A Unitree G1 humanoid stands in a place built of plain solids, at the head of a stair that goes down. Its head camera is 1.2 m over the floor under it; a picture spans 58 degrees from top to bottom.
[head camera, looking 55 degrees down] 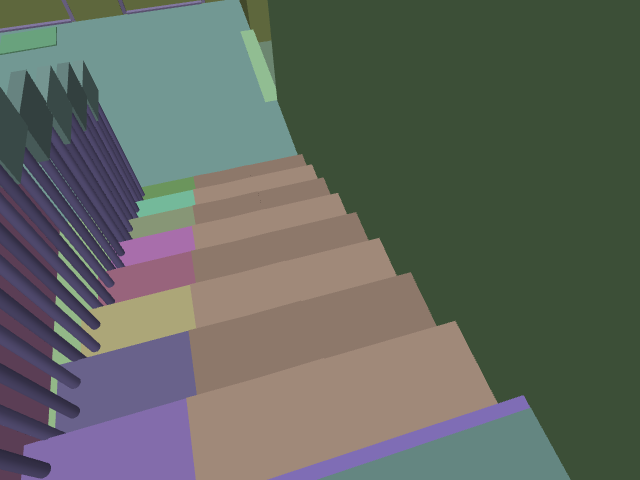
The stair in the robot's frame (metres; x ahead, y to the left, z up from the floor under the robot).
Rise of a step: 0.17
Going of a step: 0.31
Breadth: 1.38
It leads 17 degrees to the left of straight ahead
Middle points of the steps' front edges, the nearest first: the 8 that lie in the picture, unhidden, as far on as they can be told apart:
0.43 0.20 -0.17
0.72 0.29 -0.34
1.02 0.37 -0.51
1.32 0.46 -0.69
1.61 0.55 -0.86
1.91 0.64 -1.03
2.20 0.72 -1.20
2.50 0.81 -1.37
